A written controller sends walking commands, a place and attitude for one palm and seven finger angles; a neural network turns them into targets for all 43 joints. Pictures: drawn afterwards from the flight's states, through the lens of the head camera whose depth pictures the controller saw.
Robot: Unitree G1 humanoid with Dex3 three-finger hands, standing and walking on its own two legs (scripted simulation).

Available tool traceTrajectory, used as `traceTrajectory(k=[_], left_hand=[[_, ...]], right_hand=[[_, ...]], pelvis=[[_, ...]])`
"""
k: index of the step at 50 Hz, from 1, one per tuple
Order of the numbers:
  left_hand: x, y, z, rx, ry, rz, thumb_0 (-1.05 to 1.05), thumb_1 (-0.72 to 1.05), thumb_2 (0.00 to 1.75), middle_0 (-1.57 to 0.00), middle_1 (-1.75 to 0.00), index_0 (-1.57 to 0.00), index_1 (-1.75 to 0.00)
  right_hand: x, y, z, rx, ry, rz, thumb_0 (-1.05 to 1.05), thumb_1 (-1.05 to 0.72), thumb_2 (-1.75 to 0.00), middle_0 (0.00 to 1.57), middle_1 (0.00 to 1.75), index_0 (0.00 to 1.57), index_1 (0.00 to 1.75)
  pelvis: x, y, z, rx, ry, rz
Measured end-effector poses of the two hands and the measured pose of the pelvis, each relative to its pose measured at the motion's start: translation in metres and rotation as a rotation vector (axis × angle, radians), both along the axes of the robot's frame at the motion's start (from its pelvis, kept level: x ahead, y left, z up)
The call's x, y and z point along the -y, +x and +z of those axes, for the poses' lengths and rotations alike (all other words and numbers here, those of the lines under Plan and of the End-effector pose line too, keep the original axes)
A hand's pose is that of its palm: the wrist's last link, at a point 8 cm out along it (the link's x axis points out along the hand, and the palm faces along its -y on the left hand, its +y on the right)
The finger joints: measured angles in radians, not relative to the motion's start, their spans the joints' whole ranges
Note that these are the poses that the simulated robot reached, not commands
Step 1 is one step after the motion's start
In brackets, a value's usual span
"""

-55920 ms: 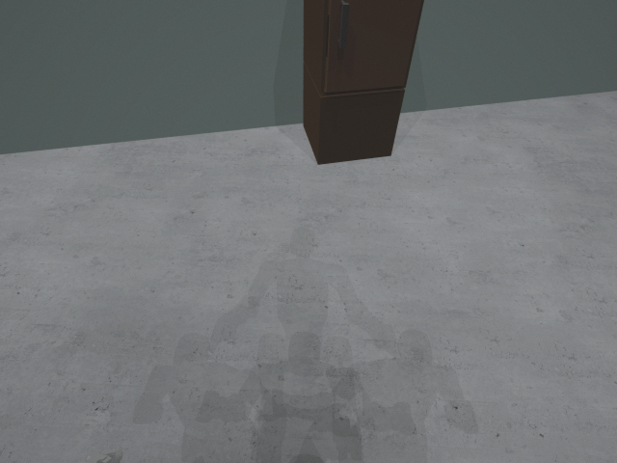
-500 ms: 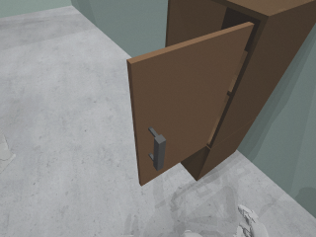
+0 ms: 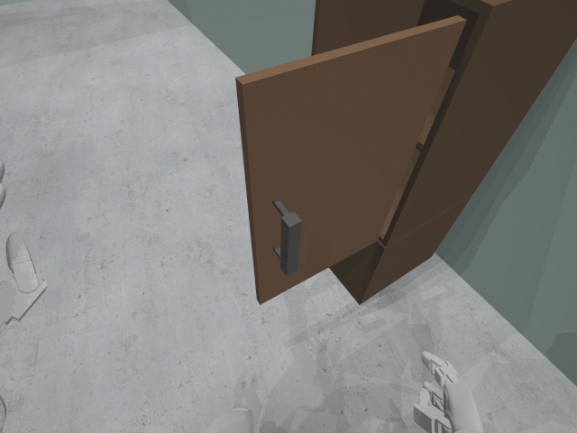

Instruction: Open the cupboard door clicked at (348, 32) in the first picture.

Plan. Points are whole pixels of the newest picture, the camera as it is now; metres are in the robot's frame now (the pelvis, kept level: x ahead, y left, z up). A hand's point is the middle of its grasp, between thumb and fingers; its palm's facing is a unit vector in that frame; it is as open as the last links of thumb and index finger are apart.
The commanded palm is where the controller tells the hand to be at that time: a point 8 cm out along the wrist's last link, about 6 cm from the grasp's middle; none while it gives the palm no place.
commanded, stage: step back with the hand held close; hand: left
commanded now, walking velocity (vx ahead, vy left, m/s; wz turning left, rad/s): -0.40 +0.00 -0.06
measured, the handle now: (283, 237) +0.44 +0.05 -0.05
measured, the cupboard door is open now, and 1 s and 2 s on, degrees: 88 88 88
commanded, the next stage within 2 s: stop stepping back and stand still in 0.12 s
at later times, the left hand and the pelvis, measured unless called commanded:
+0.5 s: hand out of the picture +0.08 +0.24 +0.17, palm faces +0.41 -0.80 -0.45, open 7.4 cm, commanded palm +0.03 +0.28 +0.18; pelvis -0.13 -0.01 +0.01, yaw -4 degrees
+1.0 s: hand out of the picture +0.07 +0.24 +0.17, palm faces +0.39 -0.80 -0.45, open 7.4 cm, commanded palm none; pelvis -0.15 +0.00 +0.00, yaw -4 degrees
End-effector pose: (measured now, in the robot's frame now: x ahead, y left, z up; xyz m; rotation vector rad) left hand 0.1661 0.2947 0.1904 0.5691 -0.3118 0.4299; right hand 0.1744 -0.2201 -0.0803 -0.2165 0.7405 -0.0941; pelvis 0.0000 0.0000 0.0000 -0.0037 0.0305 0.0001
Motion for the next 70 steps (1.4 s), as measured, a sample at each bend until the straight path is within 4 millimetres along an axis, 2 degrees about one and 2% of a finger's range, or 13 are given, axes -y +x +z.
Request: traceTrajectory(k=[7,13,21,25,31,40,51,53,57,59,62,65,70], left_hand=[[0.003,-0.007,0.004,-0.079,0.047,-0.118,0.01,0.88,0.90,-0.21,-0.30,-0.21,-0.30],[-0.004,-0.044,0.009,-0.098,0.104,-0.171,0.01,0.88,0.90,-0.21,-0.30,-0.21,-0.30],[0.008,-0.111,0.003,-0.104,0.037,-0.067,0.01,0.89,0.90,-0.21,-0.30,-0.21,-0.30],[0.018,-0.125,-0.001,-0.066,-0.043,-0.046,0.01,0.89,0.90,-0.21,-0.30,-0.21,-0.30],[0.028,-0.134,0.004,-0.005,-0.055,-0.090,0.01,0.89,0.90,-0.21,-0.30,-0.21,-0.30],[0.015,-0.143,0.002,-0.040,0.017,-0.081,0.01,0.89,0.90,-0.21,-0.30,-0.21,-0.30],[0.013,-0.133,-0.007,-0.058,-0.032,-0.077,0.01,0.89,0.90,-0.21,-0.30,-0.21,-0.30],[0.009,-0.120,-0.031,-0.162,-0.044,-0.096,0.01,0.89,0.90,-0.20,-0.30,-0.21,-0.30],[0.005,-0.107,-0.147,-0.635,-0.236,-0.032,0.00,0.90,0.90,-0.20,-0.30,-0.20,-0.30],[0.017,-0.123,-0.208,-0.871,-0.328,0.000,0.00,0.90,0.90,-0.19,-0.30,-0.19,-0.30],[0.049,-0.174,-0.276,-1.181,-0.441,0.015,0.01,0.91,0.90,-0.19,-0.30,-0.19,-0.30],[0.081,-0.235,-0.315,-1.418,-0.555,0.015,0.01,0.91,0.90,-0.20,-0.30,-0.19,-0.30],[0.066,-0.295,-0.330,-1.546,-0.641,0.171,-0.02,1.00,0.90,-0.21,-0.30,-0.21,-0.30]], right_hand=[[0.007,-0.025,0.031,0.045,-0.058,-0.054,0.01,-0.90,-0.90,0.20,0.30,0.21,0.30],[0.013,-0.073,0.033,0.047,-0.071,-0.103,0.01,-0.90,-0.90,0.20,0.30,0.21,0.30],[0.019,-0.157,0.013,0.011,-0.026,-0.102,0.01,-0.90,-0.90,0.20,0.30,0.21,0.30],[0.028,-0.193,0.001,-0.047,-0.018,-0.110,0.01,-0.90,-0.90,0.20,0.30,0.21,0.30],[0.046,-0.232,0.003,-0.059,-0.049,-0.171,0.01,-0.90,-0.90,0.20,0.30,0.21,0.30],[0.050,-0.246,0.002,-0.022,-0.072,-0.215,0.01,-0.90,-0.90,0.20,0.30,0.20,0.30],[0.027,-0.212,-0.003,-0.030,-0.026,-0.142,0.01,-0.90,-0.90,0.20,0.30,0.21,0.30],[0.024,-0.203,-0.008,-0.035,-0.005,-0.103,0.01,-0.90,-0.90,0.20,0.30,0.21,0.30],[0.023,-0.196,-0.030,-0.118,0.010,-0.064,0.01,-0.90,-0.90,0.20,0.30,0.21,0.30],[0.025,-0.200,-0.037,-0.156,0.014,-0.059,0.01,-0.90,-0.90,0.20,0.30,0.21,0.30],[0.029,-0.214,-0.044,-0.230,0.022,-0.080,0.01,-0.90,-0.90,0.20,0.30,0.21,0.30],[0.034,-0.239,-0.044,-0.336,0.007,-0.116,0.00,-0.91,-0.90,0.20,0.30,0.21,0.30],[0.036,-0.288,-0.042,-0.536,-0.035,-0.140,0.00,-0.91,-0.90,0.20,0.29,0.20,0.30]], pelvis=[[-0.007,-0.034,0.009,-0.045,0.017,-0.028],[-0.011,-0.072,0.007,-0.016,0.007,-0.034],[0.004,-0.113,0.004,0.010,0.013,-0.070],[0.011,-0.134,0.006,0.033,-0.006,-0.071],[0.014,-0.147,0.007,0.044,0.012,-0.073],[0.007,-0.155,0.003,0.056,0.005,-0.075],[0.001,-0.146,0.003,0.053,0.001,-0.072],[-0.004,-0.145,0.002,0.036,-0.001,-0.057],[-0.009,-0.150,-0.004,0.021,0.029,-0.038],[-0.007,-0.152,-0.007,0.025,0.050,-0.038],[-0.002,-0.155,-0.006,0.043,0.040,-0.042],[0.001,-0.155,-0.001,0.054,0.019,-0.033],[0.005,-0.156,0.006,0.058,0.000,-0.016]])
